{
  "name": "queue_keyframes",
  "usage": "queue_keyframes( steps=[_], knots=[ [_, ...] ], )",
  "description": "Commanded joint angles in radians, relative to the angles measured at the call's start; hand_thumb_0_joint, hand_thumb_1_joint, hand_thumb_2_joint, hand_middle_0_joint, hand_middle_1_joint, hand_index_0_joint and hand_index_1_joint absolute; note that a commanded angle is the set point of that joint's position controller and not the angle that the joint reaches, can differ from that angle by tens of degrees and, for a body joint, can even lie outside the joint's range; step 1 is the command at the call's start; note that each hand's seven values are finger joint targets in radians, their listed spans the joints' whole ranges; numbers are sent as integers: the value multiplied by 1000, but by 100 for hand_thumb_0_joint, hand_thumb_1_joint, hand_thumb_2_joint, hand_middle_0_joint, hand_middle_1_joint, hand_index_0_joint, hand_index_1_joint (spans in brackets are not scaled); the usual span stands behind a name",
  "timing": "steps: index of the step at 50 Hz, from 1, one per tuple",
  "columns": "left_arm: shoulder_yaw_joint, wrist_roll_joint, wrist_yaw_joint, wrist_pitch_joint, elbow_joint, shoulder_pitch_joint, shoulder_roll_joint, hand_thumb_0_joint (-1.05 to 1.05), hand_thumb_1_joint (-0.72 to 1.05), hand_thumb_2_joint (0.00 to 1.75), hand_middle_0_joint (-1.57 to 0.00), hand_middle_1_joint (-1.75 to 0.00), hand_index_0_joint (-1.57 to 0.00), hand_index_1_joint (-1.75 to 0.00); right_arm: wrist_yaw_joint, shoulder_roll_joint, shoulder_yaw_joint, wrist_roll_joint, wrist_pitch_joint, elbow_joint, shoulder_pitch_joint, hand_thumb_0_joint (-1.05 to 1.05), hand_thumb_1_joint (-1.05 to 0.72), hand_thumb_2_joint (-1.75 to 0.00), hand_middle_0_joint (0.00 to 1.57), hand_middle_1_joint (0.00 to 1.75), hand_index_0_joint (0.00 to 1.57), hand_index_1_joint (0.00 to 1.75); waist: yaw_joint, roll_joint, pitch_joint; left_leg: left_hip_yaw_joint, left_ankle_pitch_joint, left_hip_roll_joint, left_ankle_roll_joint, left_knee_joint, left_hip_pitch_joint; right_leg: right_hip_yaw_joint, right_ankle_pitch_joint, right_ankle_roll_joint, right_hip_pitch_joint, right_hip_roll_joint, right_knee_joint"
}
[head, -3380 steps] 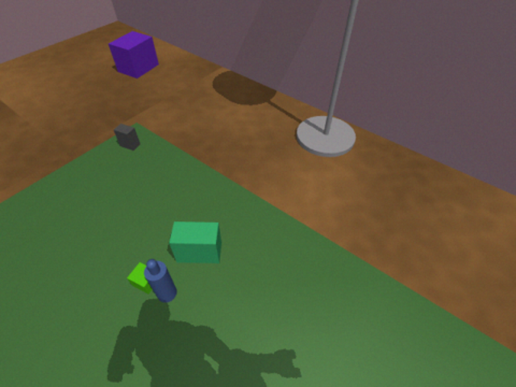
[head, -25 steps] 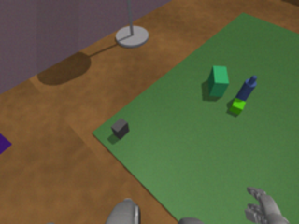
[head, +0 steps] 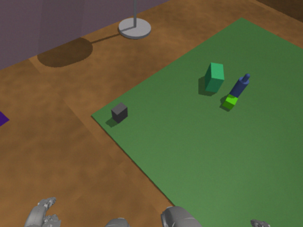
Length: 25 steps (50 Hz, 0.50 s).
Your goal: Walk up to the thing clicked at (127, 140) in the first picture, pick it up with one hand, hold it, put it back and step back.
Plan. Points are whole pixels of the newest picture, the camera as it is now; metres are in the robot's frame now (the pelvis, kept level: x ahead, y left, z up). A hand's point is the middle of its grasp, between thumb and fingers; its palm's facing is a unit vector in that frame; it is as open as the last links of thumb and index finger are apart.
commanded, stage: step back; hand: left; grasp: from above
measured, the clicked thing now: (119, 113) +0.87 +0.18 -0.69
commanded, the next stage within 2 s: stand in 1.68 s
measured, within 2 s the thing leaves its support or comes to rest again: neither
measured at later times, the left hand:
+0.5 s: hand out of the picture -0.05 +0.26 -0.15, palm faces +0.02 -0.91 -0.42, open 7.4 cm
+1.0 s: hand out of the picture -0.20 +0.23 -0.16, palm faces +0.04 -0.93 -0.36, open 7.4 cm
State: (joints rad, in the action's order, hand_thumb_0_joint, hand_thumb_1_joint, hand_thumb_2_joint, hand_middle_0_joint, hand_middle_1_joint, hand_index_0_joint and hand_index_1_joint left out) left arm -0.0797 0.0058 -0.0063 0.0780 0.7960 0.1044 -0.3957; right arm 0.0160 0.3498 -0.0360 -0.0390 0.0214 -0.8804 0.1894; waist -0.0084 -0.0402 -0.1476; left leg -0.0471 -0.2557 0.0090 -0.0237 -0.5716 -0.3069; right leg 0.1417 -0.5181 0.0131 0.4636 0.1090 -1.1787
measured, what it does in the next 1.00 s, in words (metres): walks backwards: right foot, then left foot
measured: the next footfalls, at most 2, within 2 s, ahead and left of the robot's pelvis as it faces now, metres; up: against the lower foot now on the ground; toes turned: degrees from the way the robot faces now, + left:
right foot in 0.18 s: -0.06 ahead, -0.15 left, +0.00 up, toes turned +0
left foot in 0.50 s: -0.15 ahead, +0.08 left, +0.00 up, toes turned -1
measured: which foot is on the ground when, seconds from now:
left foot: down 0.00-0.22, up 0.24-0.48, down 0.50-1.00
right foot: up 0.00-0.16, down 0.18-0.54, up 0.56-0.78, down 0.80-1.00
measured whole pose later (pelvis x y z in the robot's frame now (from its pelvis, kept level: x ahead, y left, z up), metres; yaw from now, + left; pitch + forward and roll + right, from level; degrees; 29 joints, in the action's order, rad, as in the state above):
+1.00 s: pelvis -0.23 -0.04 -0.01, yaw +1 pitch -3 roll -1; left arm -0.05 0.04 0.02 0.00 1.00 0.26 -0.36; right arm -0.01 0.40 -0.06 -0.03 0.00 -0.97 0.20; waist 0.03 0.02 -0.03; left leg -0.04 -0.29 0.01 0.00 -0.61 -0.30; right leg 0.01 -0.36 -0.01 0.18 -0.01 -0.58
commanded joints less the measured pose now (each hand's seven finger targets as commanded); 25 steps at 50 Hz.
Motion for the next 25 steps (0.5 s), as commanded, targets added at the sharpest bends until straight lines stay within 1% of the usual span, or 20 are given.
queue_keyframes(
  steps=[1,3,4,6,7,8,9,10,11,12,13,15,16,17,19,20,22,23,24,25],
  knots=[
    [-48,15,-17,-39,-77,24,-152,0,90,90,-20,-30,-20,-30,22,259,-76,6,-20,83,15,0,-90,-90,20,30,20,30,-15,184,186,-175,546,206,-204,75,270,-5,-8,-43,58,-28,133],
    [-41,15,-15,-44,-69,37,-151,0,90,90,-20,-30,-20,-30,20,272,-79,7,-15,93,20,0,-90,-90,20,30,20,30,-26,207,217,-171,527,220,-222,64,300,-39,-9,-49,21,-50,257],
    [-39,15,-16,-48,-65,40,-148,0,90,90,-20,-30,-20,-30,18,276,-80,4,-11,96,18,0,-90,-90,20,30,20,30,-28,229,231,-175,518,224,-212,52,302,-64,6,-45,-12,-72,361],
    [-39,16,-13,-54,-35,86,-146,0,90,90,-20,-30,-20,-30,13,292,-81,10,0,110,-24,0,-90,-90,20,30,20,30,-6,270,263,-165,475,222,-192,21,244,-103,75,-28,-115,-86,532],
    [-42,19,-13,-55,-12,118,-149,0,90,90,-20,-30,-20,-30,11,295,-79,13,8,117,-52,0,-90,-90,20,30,20,30,11,254,269,-154,429,212,-176,0,189,-121,161,-21,-188,-79,632],
    [-42,23,-11,-57,12,171,-147,0,90,90,-20,-30,-20,-30,9,301,-78,22,14,123,-84,0,-90,-90,20,30,20,30,42,247,282,-134,385,203,-151,-33,149,-140,266,-4,-264,-78,761],
    [-50,32,-11,-59,29,176,-174,0,90,90,-20,-30,-20,-30,7,280,-70,27,17,121,-90,0,-90,-90,20,30,20,30,44,213,285,-126,274,168,-107,-44,53,-114,322,17,-336,-92,771],
    [-67,43,-9,-61,20,175,-227,0,90,90,-20,-30,-20,-30,4,244,-60,32,15,132,-96,0,-90,-90,20,30,20,30,45,86,263,-118,95,84,-54,-126,-102,75,301,54,-370,-198,773],
    [-89,41,-4,-54,-4,129,-320,0,90,90,-20,-30,-20,-30,15,205,-53,37,11,158,-124,0,-90,-90,20,30,20,30,60,-166,190,-45,-229,-94,1,-285,-254,284,266,169,-280,-378,850],
    [-96,52,-6,-53,-41,38,-384,0,90,90,-20,-30,-20,-30,30,240,-72,30,15,139,-107,0,-90,-90,20,30,20,30,74,-260,141,-64,-376,-77,35,-521,-159,439,260,303,-44,-538,894],
    [-87,43,-13,-57,-65,-31,-345,0,90,90,-20,-30,-20,-30,26,271,-86,38,12,118,-67,0,-90,-90,20,30,20,30,26,-223,89,-122,-351,-36,30,-596,-83,410,284,288,80,-537,898],
    [-62,38,-15,-63,-73,-65,-243,0,90,90,-20,-30,-20,-30,16,258,-70,41,11,75,-30,0,-90,-90,20,30,20,30,-6,-68,92,-113,-244,-106,23,-618,-127,130,505,213,-56,-371,780],
    [-60,40,-17,-58,-69,-64,-210,0,90,90,-20,-30,-20,-30,18,225,-59,39,8,76,-26,0,-90,-90,20,30,20,30,-2,-72,98,-96,-229,-128,25,-609,-166,52,560,179,-108,-320,741],
    [-65,45,-16,-57,-64,-43,-215,0,90,90,-20,-30,-20,-30,24,210,-52,37,2,77,-17,0,-90,-90,20,30,20,30,12,-105,113,-77,-225,-126,35,-596,-165,43,584,180,-139,-309,723],
    [-59,52,-21,-50,-68,26,-212,0,90,90,-20,-30,-20,-30,27,199,-39,35,-11,92,-30,0,-90,-90,20,30,20,30,45,-125,130,-40,-240,-95,41,-405,-186,27,663,170,-262,-289,683],
    [-61,54,-24,-45,-72,30,-211,0,90,90,-20,-30,-20,-30,29,191,-36,33,-16,96,-20,0,-90,-90,20,30,20,30,49,-156,152,-24,-248,-75,47,-313,-196,23,702,172,-342,-298,660],
    [-64,49,-26,-39,-71,53,-199,0,90,90,-20,-30,-20,-30,27,186,-41,19,-28,86,-5,0,-90,-90,20,30,20,30,58,-172,211,24,-215,-36,45,-97,-166,33,687,170,-457,-315,593],
    [-62,41,-22,-34,-72,54,-205,0,90,90,-20,-30,-20,-30,24,187,-47,14,-33,70,20,0,-90,-90,20,30,20,30,54,-160,230,50,-137,-43,41,19,-97,25,663,162,-442,-308,552],
    [-60,32,-18,-28,-77,36,-210,0,90,90,-20,-30,-20,-30,24,187,-53,9,-36,48,70,0,-90,-90,20,30,20,30,30,-148,247,75,-10,-49,34,174,-11,15,641,144,-414,-303,494],
    [-49,25,-12,-20,-82,49,-197,0,90,90,-20,-30,-20,-30,25,201,-62,6,-37,31,82,0,-90,-90,20,30,20,30,31,-117,253,55,94,-48,23,244,87,8,552,114,-324,-278,467]
  ],
)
